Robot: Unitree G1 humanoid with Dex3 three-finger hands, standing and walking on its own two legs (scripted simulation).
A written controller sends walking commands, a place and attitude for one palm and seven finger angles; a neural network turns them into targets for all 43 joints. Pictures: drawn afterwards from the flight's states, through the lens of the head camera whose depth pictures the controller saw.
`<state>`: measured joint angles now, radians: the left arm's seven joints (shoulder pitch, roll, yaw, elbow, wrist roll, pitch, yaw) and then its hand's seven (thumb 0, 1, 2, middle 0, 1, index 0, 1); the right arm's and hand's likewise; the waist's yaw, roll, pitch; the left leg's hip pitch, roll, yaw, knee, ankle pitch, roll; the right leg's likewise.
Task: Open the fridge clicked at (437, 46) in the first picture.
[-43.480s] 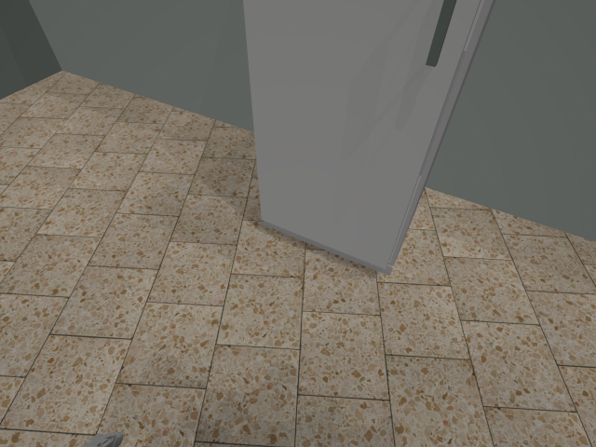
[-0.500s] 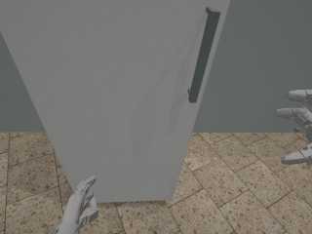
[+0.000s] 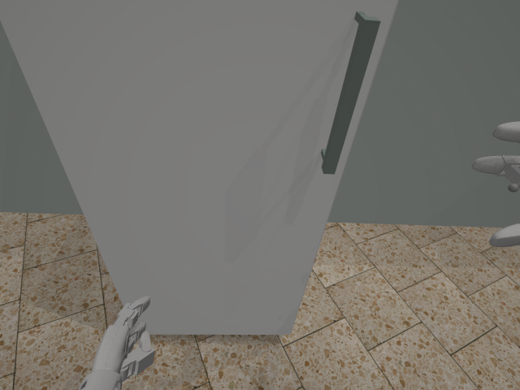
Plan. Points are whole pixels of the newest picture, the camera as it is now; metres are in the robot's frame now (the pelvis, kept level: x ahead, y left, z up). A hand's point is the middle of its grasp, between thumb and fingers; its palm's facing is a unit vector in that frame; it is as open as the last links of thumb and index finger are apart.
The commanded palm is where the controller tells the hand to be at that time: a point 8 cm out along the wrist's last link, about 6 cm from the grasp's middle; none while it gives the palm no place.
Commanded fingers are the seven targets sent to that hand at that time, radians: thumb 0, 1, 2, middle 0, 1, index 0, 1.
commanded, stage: raise the hand to about handle height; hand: right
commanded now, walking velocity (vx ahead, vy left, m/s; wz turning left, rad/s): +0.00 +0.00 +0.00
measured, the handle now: (342, 101) +0.49 -0.12 +0.26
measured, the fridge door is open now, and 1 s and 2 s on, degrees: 0 0 0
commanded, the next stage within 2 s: move the hooked fingers beside the handle in 0.18 s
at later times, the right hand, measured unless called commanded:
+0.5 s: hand (494, 175) +0.30 -0.27 +0.26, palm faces +0.06 +0.99 -0.13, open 14.0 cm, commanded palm +0.27 -0.31 +0.27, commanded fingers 0.00 0.50 -0.30 0.30 1.20 0.30 1.20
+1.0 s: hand (453, 156) +0.34 -0.24 +0.26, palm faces +0.04 +1.00 -0.09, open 14.0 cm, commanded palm +0.31 -0.28 +0.27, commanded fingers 0.00 0.50 -0.30 0.30 1.20 0.30 1.20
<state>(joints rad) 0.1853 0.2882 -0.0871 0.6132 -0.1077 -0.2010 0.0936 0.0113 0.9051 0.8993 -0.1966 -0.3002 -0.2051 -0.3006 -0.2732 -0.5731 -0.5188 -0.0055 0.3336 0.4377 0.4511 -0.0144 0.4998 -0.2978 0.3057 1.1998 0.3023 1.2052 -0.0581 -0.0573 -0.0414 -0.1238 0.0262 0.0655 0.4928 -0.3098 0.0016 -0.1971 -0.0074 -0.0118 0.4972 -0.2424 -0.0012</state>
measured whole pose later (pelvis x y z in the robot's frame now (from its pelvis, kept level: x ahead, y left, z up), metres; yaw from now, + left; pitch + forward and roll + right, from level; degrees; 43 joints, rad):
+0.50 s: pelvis +0.01 +0.00 +0.00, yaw -1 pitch -2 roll +0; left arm 0.17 0.27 -0.10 0.62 -0.11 -0.19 0.10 0.01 0.90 0.90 -0.20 -0.30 -0.21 -0.30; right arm -0.34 -0.55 -0.47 0.03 0.31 0.45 0.43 -0.01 0.50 -0.30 0.30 1.20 0.30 1.21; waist -0.07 -0.06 -0.05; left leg -0.12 0.03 0.08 0.48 -0.32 0.00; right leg -0.20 0.00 0.00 0.49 -0.25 0.00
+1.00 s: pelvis +0.02 +0.01 +0.00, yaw +0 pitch -2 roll +0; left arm 0.18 0.28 -0.07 0.63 -0.11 -0.15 0.10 0.01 0.91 0.90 -0.20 -0.30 -0.21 -0.30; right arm -0.44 -0.51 -0.41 0.13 0.28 0.45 0.35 -0.01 0.50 -0.30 0.30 1.20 0.30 1.21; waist -0.04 -0.06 -0.06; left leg -0.13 0.02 0.07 0.50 -0.33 0.01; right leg -0.20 -0.01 -0.01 0.49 -0.26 0.01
